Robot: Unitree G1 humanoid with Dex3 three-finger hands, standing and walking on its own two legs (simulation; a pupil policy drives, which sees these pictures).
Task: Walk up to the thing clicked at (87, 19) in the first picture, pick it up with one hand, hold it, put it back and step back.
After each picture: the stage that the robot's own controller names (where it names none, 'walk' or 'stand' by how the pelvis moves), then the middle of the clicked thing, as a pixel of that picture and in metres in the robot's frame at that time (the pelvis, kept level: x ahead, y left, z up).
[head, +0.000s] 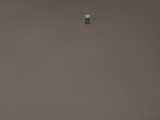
stand; (87, 19) +1.90 -0.13 -0.72
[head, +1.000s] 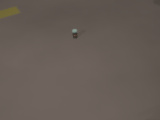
walk; (74, 33) +1.77 +0.16 -0.71
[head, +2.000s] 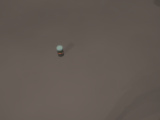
walk; (60, 51) +1.22 +0.29 -0.72
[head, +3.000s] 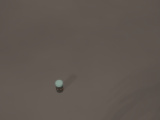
walk; (59, 86) +0.79 +0.20 -0.70
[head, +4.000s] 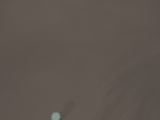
walk; (56, 119) +0.51 +0.16 -0.70
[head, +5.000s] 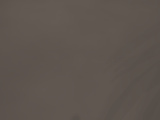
stand; out of the picture +0.35 +0.16 -0.71
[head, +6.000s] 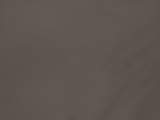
stand; out of the picture +0.33 +0.19 -0.71
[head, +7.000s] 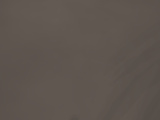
stand; out of the picture +0.33 +0.17 -0.72
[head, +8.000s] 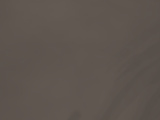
stand; out of the picture +0.34 +0.16 -0.71
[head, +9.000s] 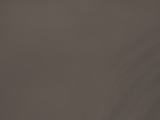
stand; out of the picture +0.31 +0.16 -0.72
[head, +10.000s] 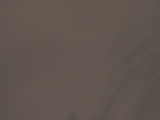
stand; out of the picture +0.32 +0.18 -0.72
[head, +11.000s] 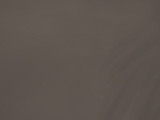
stand; out of the picture +0.28 +0.18 -0.72
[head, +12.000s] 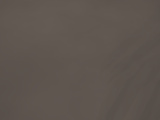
stand; out of the picture +0.28 +0.18 -0.73
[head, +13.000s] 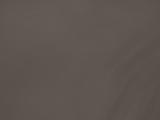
stand; out of the picture +0.29 +0.17 -0.73
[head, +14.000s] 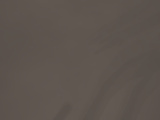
go down; out of the picture +0.32 +0.17 -0.67
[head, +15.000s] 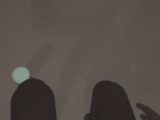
go down; (22, 77) +0.37 +0.23 -0.29
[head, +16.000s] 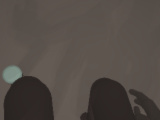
close in; (14, 76) +0.36 +0.25 -0.27
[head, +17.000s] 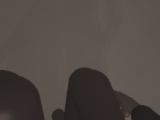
close in; out of the picture +0.33 +0.27 -0.21
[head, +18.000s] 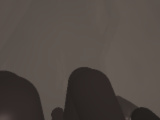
lift; out of the picture +0.32 +0.27 -0.21
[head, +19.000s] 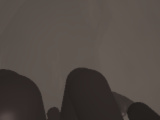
lift; out of the picture +0.29 +0.26 -0.22
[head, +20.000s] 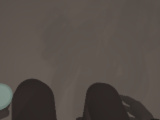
lift; out of the picture +0.26 +0.26 -0.11
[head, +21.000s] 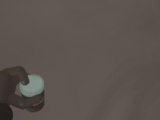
lift; (33, 94) +0.31 +0.16 +0.03
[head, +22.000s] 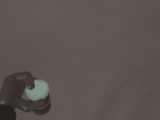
hold; (39, 98) +0.31 +0.15 +0.01
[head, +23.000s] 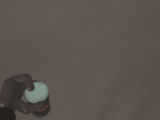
hold; (38, 100) +0.30 +0.15 +0.00
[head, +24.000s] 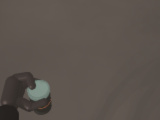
crouch; (40, 98) +0.31 +0.15 +0.00
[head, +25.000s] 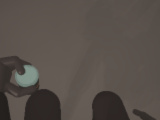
crouch; (28, 81) +0.35 +0.19 -0.10
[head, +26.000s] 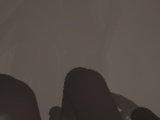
lower; out of the picture +0.35 +0.29 -0.22
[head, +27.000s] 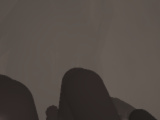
lower; out of the picture +0.36 +0.28 -0.22
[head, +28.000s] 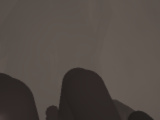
lower; out of the picture +0.35 +0.28 -0.22
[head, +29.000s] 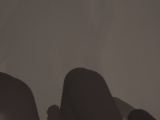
lower; out of the picture +0.34 +0.28 -0.22
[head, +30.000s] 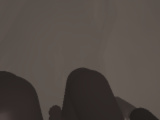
loosen; out of the picture +0.33 +0.27 -0.22
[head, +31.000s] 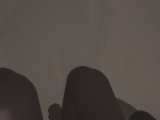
withdraw; out of the picture +0.33 +0.26 -0.22
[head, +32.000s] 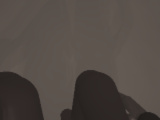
stand; out of the picture +0.32 +0.26 -0.22
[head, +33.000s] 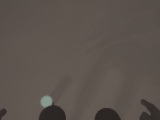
walk; (47, 103) +0.35 +0.19 -0.50
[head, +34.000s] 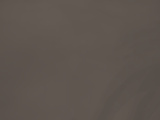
stand; out of the picture +0.31 +0.16 -0.66
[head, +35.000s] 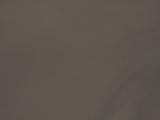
stand; out of the picture +0.30 +0.16 -0.66
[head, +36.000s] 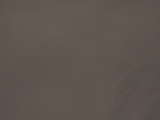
stand; out of the picture +0.35 +0.15 -0.72
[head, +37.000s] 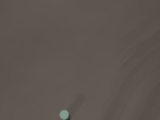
walk; (65, 116) +0.39 +0.19 -0.70
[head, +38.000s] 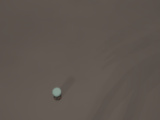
walk; (57, 94) +0.57 +0.14 -0.70
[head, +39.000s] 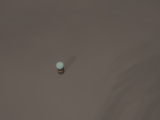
walk; (60, 68) +0.88 +0.22 -0.70
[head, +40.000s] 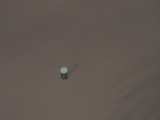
stand; (64, 73) +0.93 +0.15 -0.71
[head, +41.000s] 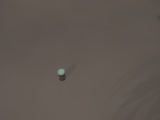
stand; (61, 75) +0.95 +0.19 -0.73
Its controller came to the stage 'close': yes
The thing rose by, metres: 0.70
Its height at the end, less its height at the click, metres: +0.00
